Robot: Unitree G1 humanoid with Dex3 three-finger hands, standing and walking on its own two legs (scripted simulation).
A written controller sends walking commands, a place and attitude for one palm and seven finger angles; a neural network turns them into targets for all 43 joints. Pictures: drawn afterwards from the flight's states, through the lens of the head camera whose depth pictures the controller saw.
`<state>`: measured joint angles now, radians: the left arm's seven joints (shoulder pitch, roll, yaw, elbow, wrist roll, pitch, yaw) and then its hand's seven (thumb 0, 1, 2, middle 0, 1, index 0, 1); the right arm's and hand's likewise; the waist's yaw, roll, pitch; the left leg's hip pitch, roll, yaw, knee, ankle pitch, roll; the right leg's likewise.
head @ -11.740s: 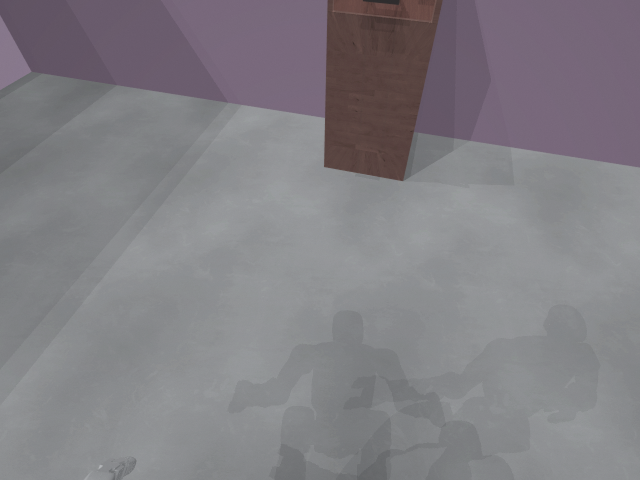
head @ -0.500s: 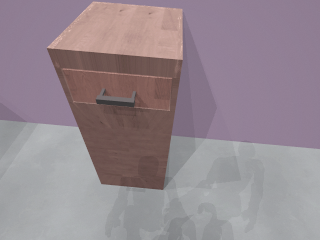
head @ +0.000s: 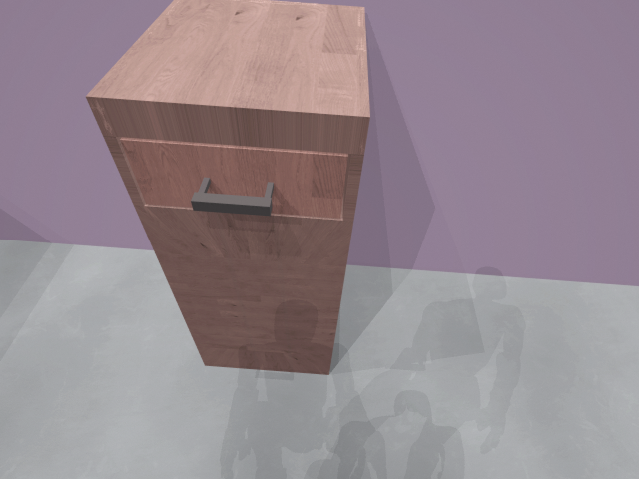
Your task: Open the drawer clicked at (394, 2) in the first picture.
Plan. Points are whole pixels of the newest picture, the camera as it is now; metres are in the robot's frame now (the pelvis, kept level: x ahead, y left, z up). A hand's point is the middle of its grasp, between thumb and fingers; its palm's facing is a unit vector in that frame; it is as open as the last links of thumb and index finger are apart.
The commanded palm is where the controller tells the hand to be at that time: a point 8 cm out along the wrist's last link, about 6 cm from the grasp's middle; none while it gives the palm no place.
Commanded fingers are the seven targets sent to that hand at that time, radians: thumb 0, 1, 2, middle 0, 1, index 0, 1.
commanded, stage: look again from close up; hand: left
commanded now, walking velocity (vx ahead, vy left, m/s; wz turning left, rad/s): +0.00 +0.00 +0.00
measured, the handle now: (235, 194) +0.52 +0.18 +0.04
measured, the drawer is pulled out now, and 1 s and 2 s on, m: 0.00 0.00 0.00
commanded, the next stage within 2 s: raise the hand with hooked fingers in 0.60 s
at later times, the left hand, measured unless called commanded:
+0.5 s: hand out of the picture +0.00 +0.14 -0.17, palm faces +0.01 -0.97 -0.23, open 7.4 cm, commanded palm none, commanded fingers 0.00 0.90 0.90 -0.20 -0.30 -0.20 -0.30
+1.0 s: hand (219, 411) +0.20 +0.14 -0.01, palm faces +0.02 -0.38 -0.92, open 8.0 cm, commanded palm +0.13 +0.17 -0.01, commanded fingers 0.00 0.53 0.74 -0.23 -0.54 -0.23 -0.54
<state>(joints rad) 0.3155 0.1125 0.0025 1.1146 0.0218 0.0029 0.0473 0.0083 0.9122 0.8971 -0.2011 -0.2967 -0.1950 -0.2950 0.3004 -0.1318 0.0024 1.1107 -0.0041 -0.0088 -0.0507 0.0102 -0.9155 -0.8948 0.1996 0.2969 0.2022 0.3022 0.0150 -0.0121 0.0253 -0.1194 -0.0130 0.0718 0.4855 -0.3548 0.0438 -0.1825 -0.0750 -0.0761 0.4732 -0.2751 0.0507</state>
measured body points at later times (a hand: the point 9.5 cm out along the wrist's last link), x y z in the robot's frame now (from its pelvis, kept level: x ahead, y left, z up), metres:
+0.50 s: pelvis +0.00 -0.03 +0.00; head +0.01 -0.06 +0.45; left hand +0.00 +0.19 -0.15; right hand -0.02 -0.24 -0.17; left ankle -0.06 +0.08 -0.74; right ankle -0.02 -0.15 -0.74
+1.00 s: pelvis -0.03 -0.06 -0.02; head -0.01 -0.10 +0.43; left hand +0.19 +0.15 +0.04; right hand +0.17 -0.32 -0.10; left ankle -0.06 +0.09 -0.74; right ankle -0.02 -0.15 -0.74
